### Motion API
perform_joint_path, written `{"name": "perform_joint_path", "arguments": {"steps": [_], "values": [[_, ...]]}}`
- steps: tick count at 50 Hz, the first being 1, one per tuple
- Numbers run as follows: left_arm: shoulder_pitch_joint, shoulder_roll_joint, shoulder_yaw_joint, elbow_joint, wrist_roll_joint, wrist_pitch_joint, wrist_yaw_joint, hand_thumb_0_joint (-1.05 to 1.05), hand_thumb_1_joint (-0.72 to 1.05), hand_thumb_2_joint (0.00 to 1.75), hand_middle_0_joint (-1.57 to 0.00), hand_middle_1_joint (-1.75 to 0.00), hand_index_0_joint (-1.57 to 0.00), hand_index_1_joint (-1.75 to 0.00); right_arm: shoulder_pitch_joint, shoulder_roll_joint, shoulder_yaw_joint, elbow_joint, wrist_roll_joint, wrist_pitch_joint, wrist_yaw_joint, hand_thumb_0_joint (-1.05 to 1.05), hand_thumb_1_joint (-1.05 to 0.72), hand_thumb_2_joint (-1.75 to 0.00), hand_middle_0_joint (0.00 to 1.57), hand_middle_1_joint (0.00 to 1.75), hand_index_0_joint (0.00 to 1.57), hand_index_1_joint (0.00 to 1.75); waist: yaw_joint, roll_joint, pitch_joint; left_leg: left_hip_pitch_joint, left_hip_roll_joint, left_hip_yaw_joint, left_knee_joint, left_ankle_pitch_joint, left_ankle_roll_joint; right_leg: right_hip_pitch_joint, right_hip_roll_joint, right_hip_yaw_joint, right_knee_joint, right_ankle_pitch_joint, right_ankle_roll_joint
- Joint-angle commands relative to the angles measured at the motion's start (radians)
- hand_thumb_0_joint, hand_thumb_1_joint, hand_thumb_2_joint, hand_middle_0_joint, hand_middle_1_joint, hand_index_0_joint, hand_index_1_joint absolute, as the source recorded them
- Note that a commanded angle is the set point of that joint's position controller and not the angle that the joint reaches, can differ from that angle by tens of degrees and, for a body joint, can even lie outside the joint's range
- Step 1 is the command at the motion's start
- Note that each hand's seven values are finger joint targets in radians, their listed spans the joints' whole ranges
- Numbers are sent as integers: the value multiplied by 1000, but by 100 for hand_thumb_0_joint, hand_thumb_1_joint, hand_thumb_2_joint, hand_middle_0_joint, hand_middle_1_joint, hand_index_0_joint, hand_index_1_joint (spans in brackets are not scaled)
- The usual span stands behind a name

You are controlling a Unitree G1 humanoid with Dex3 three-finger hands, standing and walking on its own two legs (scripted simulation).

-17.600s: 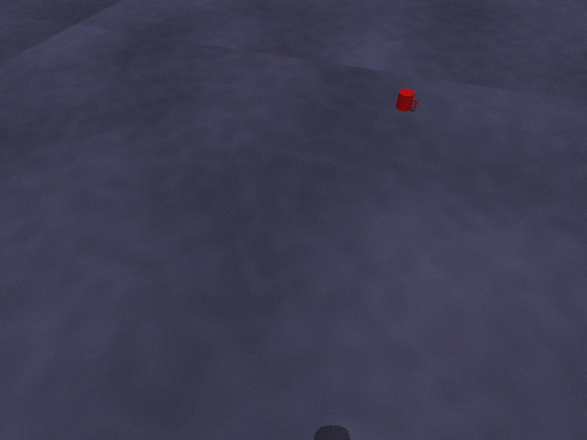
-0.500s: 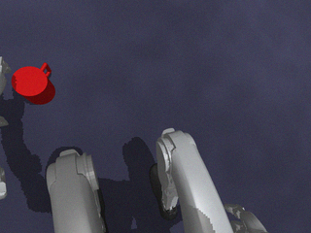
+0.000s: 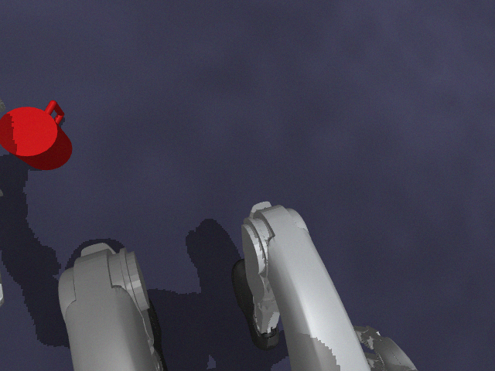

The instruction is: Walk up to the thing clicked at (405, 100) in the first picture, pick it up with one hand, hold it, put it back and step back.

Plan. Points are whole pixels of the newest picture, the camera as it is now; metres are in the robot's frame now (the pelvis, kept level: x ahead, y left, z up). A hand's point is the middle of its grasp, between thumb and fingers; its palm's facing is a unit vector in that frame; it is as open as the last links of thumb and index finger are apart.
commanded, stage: rise first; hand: left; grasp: from above
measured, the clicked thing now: (42, 133) +0.56 +0.27 -0.29
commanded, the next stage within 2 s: approach in 0.98 s
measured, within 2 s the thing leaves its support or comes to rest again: neither
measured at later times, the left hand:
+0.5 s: hand out of the picture +0.49 +0.32 -0.18, palm faces -0.45 -0.06 -0.89, open 14.2 cm
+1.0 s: hand out of the picture +0.49 +0.32 -0.17, palm faces -0.45 -0.06 -0.89, open 14.1 cm
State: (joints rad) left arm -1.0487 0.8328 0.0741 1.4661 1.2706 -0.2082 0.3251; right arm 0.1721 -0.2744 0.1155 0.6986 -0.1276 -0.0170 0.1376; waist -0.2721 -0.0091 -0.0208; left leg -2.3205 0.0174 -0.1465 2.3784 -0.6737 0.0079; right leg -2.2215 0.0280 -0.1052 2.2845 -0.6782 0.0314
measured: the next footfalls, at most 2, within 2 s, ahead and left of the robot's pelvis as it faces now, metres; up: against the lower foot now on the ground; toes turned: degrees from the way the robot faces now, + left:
none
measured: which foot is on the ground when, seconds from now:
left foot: down 0.00-1.00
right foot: down 0.00-1.00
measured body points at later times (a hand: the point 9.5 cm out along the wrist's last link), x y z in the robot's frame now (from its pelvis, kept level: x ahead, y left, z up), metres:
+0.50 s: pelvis +0.00 +0.00 -0.01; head +0.26 +0.08 +0.35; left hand +0.51 +0.32 -0.13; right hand +0.03 -0.27 -0.10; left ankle +0.08 +0.12 -0.31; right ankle +0.10 -0.12 -0.31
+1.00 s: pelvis +0.00 +0.00 -0.01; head +0.25 +0.09 +0.35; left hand +0.51 +0.32 -0.12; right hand +0.04 -0.26 -0.10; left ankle +0.08 +0.12 -0.31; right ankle +0.10 -0.12 -0.31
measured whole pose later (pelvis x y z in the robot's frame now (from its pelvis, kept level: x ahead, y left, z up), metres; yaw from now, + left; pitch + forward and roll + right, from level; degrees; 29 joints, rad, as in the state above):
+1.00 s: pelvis +0.00 +0.00 -0.01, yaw -1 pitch +34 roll -11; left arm -1.06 0.87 0.07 1.46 1.26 -0.20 0.31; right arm 0.18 -0.29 0.15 0.67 -0.13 -0.02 0.15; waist -0.30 -0.02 0.00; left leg -2.35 0.01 -0.16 2.41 -0.67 0.01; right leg -2.24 0.03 -0.12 2.31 -0.67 0.03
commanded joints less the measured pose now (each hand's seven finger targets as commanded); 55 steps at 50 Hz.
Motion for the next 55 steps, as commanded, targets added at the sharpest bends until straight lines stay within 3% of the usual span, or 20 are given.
{"name": "perform_joint_path", "arguments": {"steps": [1, 6, 8, 12, 16, 20, 22, 26, 29, 31, 35, 38, 39, 43, 45, 49, 52, 54, 55], "values": [[-318, 250, 27, -127, -13, 5, 40, 0, -59, 103, -6, -105, -6, -105, 224, -263, -84, -1, 0, -5, -14, 0, -91, -91, 20, 30, 20, 30, -15, 336, -667, 555, -6, 60, -249, 155, 18, 289, 26, -69, -213, 215, -68], [-338, 265, 26, -126, -9, 1, 44, 0, -58, 103, -6, -105, -6, -106, 227, -259, -73, -2, -4, -7, -14, 0, -91, -91, 20, 30, 20, 30, -25, 323, -652, 496, -9, 76, -233, 127, 26, 317, 30, -65, -224, 197, -63], [-351, 278, 32, -145, -8, 2, 49, 0, -59, 103, -7, -104, -6, -105, 232, -265, -68, -2, -7, -7, -15, 0, -91, -90, 20, 30, 20, 30, -25, 339, -690, 523, -7, 74, -225, 161, 22, 331, 31, -69, -214, 225, -63], [-334, 262, 20, -107, -10, 12, 50, 0, -58, 101, -7, -106, -7, -106, 226, -264, -69, -2, -4, -9, -14, 0, -91, -90, 20, 30, 20, 30, -29, 341, -652, 524, -6, 69, -226, 162, 21, 295, 31, -72, -209, 227, -66], [-342, 290, 34, -141, -6, 15, 51, 0, -57, 101, -7, -105, -7, -105, 234, -270, -64, -10, -7, -11, -11, 0, -91, -90, 20, 30, 20, 30, -28, 375, -670, 531, -8, 69, -225, 175, 17, 314, 28, -73, -200, 239, -66], [-354, 269, 19, -135, -17, 16, 44, 0, -57, 101, -6, -106, -6, -106, 235, -271, -63, -7, -5, -9, -10, 0, -91, -90, 20, 30, 20, 30, -44, 354, -665, 523, -5, 63, -218, 176, 19, 304, 30, -77, -198, 243, -65], [-353, 294, 31, -143, -13, 18, 46, 0, -57, 101, -7, -106, -7, -106, 240, -271, -60, -7, -6, -9, -9, 0, -91, -90, 20, 30, 20, 30, -40, 361, -677, 523, -6, 70, -208, 200, 20, 329, 30, -72, -195, 263, -63], [-344, 277, 21, -130, -14, 19, 43, 0, -58, 102, -7, -105, -7, -105, 234, -274, -57, -9, -8, -9, -7, 0, -91, -90, 20, 30, 20, 30, -44, 360, -657, 528, -4, 62, -210, 185, 19, 301, 33, -79, -197, 248, -65], [-351, 297, 31, -138, -10, 17, 41, 0, -58, 102, -7, -104, -7, -105, 231, -277, -55, -13, -9, -10, -6, 0, -91, -90, 20, 30, 20, 30, -39, 387, -656, 537, -4, 54, -221, 180, 14, 288, 30, -83, -183, 241, -68], [-351, 288, 26, -131, -9, 19, 39, 0, -57, 102, -7, -104, -7, -105, 239, -279, -53, -20, -9, -10, -2, 0, -91, -90, 20, 30, 20, 30, -54, 380, -646, 539, -3, 53, -211, 193, 15, 287, 30, -85, -185, 253, -66], [-340, 293, 26, -129, -14, 21, 36, 0, -57, 102, -7, -105, -7, -105, 237, -281, -53, -18, -9, -12, -3, 0, -91, -90, 20, 30, 20, 30, -52, 367, -635, 523, -4, 56, -212, 166, 18, 285, 31, -83, -192, 233, -65], [-324, 302, 31, -147, -13, 20, 31, 0, -57, 102, -7, -105, -7, -105, 229, -279, -52, -28, -7, -9, -1, 0, -91, -90, 20, 30, 20, 30, -34, 397, -657, 545, -3, 55, -221, 181, 14, 289, 32, -84, -184, 239, -68], [-340, 299, 32, -173, -16, 18, 31, 0, -57, 103, -7, -105, -7, -105, 233, -280, -53, -29, -8, -6, -1, 0, -91, -90, 20, 30, 20, 30, -37, 397, -693, 569, -2, 52, -218, 200, 12, 297, 32, -87, -182, 253, -67], [-352, 300, 27, -175, -19, 18, 29, 0, -57, 102, -7, -105, -7, -105, 229, -281, -54, -29, -3, -4, -3, 0, -91, -90, 20, 30, 20, 30, -44, 395, -674, 545, -3, 54, -216, 185, 14, 280, 31, -85, -185, 245, -67], [-345, 271, 12, -160, -20, 17, 24, 0, -57, 102, -7, -105, -7, -105, 239, -273, -51, -23, -4, -4, -2, 0, -91, -90, 20, 30, 20, 30, -53, 374, -658, 517, -6, 62, -210, 180, 18, 301, 33, -82, -193, 243, -65], [-340, 299, 26, -173, -21, 18, 25, 0, -57, 103, -7, -104, -7, -105, 236, -276, -53, -29, -3, -4, -5, 0, -91, -90, 20, 30, 20, 30, -33, 381, -675, 512, -8, 70, -219, 166, 19, 318, 33, -78, -204, 232, -63], [-335, 276, 13, -150, -23, 21, 20, 0, -57, 102, -7, -106, -7, -106, 238, -272, -54, -28, -1, -2, -5, 0, -91, -90, 20, 30, 20, 30, -45, 344, -655, 512, -5, 63, -220, 163, 21, 307, 35, -80, -209, 229, -64], [-351, 290, 16, -175, -24, 22, 19, 0, -61, 109, -8, -102, -5, -105, 234, -274, -55, -29, 1, -3, -7, 0, -91, -90, 20, 30, 20, 30, -36, 374, -670, 525, -6, 66, -222, 173, 19, 309, 33, -76, -205, 237, -65], [-361, 281, 12, -181, -22, 24, 18, 0, -56, 101, -7, -110, -7, -110, 238, -271, -53, -24, -1, -2, -7, 0, -91, -90, 20, 30, 20, 30, -39, 381, -683, 531, -6, 69, -220, 186, 18, 322, 34, -76, -204, 249, -65]]}}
